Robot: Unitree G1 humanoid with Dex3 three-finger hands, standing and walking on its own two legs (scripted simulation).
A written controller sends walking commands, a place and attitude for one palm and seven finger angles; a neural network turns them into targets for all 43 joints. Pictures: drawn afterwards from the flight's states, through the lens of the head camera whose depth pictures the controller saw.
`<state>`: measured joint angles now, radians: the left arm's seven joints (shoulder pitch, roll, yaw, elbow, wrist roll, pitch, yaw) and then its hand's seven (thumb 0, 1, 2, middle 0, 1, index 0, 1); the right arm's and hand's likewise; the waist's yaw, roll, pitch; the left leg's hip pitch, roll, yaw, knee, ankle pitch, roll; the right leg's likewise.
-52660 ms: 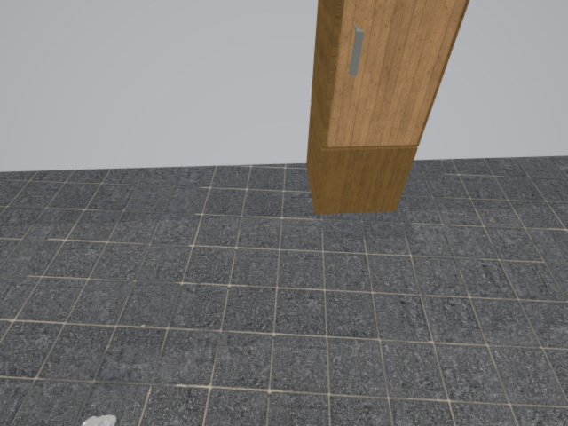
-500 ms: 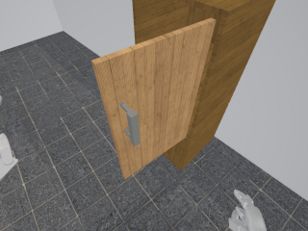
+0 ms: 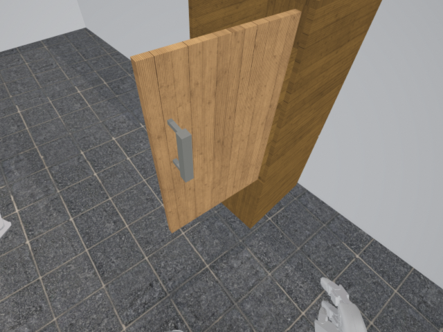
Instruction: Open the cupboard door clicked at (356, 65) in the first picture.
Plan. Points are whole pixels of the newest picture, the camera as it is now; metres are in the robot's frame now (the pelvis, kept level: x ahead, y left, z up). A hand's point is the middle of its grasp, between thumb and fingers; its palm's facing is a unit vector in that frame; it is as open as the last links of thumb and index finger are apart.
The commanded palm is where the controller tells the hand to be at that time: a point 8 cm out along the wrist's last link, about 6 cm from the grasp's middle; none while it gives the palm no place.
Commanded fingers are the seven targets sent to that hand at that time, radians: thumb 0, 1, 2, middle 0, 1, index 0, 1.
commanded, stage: step back with the hand held close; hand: left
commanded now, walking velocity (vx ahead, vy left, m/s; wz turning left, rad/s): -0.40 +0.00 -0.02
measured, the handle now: (180, 151) +0.44 +0.13 +0.05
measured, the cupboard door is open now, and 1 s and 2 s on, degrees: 83 83 83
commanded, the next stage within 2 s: stop stepping back and stand still in 0.24 s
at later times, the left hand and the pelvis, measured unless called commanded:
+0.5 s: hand out of the picture +0.06 +0.24 +0.17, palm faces +0.35 -0.76 -0.55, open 7.4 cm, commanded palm +0.01 +0.28 +0.18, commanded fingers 0.00 0.90 0.90 -0.20 -0.30 -0.20 -0.30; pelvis -0.13 -0.02 +0.01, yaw -1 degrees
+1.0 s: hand out of the picture -0.01 +0.24 +0.18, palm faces +0.45 -0.73 -0.52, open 7.4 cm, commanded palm -0.07 +0.27 +0.18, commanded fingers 0.00 0.90 0.90 -0.20 -0.30 -0.20 -0.30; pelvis -0.21 -0.03 -0.01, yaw +1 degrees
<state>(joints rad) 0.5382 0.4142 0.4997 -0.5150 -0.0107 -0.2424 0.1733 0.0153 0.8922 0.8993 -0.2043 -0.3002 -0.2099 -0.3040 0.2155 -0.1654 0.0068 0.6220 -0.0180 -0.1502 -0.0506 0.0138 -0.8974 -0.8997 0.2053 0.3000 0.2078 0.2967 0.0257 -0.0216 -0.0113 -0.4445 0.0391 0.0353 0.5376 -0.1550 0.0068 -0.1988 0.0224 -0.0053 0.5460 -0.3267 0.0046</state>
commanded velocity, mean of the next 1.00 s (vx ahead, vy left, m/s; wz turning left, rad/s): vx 0.03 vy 0.03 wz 0.01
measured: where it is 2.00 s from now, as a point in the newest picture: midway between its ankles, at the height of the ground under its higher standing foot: outside the picture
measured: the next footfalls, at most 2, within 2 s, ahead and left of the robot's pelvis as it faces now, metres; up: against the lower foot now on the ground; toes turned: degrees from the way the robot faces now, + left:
left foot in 0.22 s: +0.01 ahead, +0.09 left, +0.00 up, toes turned +0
right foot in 0.52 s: -0.15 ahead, -0.12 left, +0.00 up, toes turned +0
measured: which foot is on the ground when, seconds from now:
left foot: down 0.00-0.04, up 0.06-0.20, down 0.22-0.52, up 0.54-0.78, down 0.80-1.00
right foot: down 0.00-0.24, up 0.26-0.50, down 0.52-1.00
